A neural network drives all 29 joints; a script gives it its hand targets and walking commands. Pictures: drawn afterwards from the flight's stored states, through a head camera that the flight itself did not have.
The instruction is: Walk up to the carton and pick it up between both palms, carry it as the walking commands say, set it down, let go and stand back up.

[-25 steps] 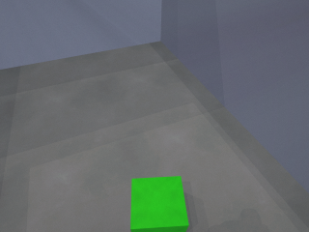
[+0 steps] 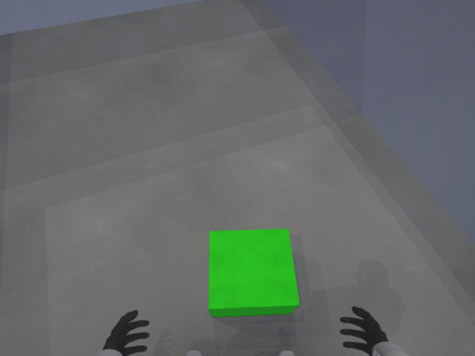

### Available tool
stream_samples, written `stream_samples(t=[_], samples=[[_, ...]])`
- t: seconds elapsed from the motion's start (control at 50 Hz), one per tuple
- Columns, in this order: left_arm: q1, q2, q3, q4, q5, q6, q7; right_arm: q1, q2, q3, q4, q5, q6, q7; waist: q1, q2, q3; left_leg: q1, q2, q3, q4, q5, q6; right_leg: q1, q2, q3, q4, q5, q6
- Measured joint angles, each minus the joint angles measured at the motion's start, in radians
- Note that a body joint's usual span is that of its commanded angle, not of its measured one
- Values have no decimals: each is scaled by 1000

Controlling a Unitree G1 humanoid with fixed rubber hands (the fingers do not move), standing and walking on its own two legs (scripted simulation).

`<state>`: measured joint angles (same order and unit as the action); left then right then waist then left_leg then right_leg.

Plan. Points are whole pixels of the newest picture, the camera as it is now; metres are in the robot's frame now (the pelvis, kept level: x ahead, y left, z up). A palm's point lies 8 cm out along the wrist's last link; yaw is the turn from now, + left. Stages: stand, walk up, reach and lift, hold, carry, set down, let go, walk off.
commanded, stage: reach and lift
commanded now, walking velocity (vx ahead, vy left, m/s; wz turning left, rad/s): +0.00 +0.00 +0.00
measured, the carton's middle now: (250, 273) +0.43 -0.05 -0.64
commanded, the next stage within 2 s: none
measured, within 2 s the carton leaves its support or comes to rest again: neither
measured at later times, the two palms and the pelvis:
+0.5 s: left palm (139, 293) +0.26 +0.20 -0.14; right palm (377, 295) +0.26 -0.26 -0.13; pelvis -0.08 +0.00 -0.05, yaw -1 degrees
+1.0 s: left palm (160, 229) +0.41 +0.19 -0.17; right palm (359, 231) +0.41 -0.28 -0.17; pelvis -0.07 -0.01 -0.08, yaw +0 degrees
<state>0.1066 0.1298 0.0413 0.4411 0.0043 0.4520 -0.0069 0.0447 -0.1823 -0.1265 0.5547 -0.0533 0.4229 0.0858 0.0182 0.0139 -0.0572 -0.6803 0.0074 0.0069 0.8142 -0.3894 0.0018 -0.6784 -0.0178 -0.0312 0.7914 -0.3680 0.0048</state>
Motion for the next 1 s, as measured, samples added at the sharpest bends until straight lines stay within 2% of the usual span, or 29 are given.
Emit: stream_samples(t=[0.12,0.24,0.42,0.56,0.8,1.0], samples=[[-60,-9,-13,-22,-30,-55,32,-81,-53,-25,26,16,-75,17,-8,11,-30,-152,-4,3,133,-38,11,-151,-6,7,129,-35,11],[-149,7,4,-4,-44,-51,49,-165,-93,-30,57,58,-84,43,-9,-4,16,-186,2,15,172,-28,10,-192,0,19,170,-20,9],[-467,39,62,130,-61,-13,62,-463,-148,-58,174,101,-54,62,-19,-5,98,-281,6,14,246,-6,7,-287,3,19,244,2,2],[-693,52,99,250,-55,-58,74,-688,-170,-77,287,110,-88,51,-19,-4,101,-414,5,11,271,24,3,-423,1,17,276,27,-2],[-941,110,168,345,-63,-175,62,-960,-215,-134,400,121,-199,31,-23,-3,66,-645,2,6,278,58,-5,-659,-2,13,298,52,-12],[-1092,135,232,383,-48,-253,38,-1088,-233,-174,407,125,-269,32,-28,2,11,-805,6,-1,285,60,-13,-819,3,7,305,53,-19]])
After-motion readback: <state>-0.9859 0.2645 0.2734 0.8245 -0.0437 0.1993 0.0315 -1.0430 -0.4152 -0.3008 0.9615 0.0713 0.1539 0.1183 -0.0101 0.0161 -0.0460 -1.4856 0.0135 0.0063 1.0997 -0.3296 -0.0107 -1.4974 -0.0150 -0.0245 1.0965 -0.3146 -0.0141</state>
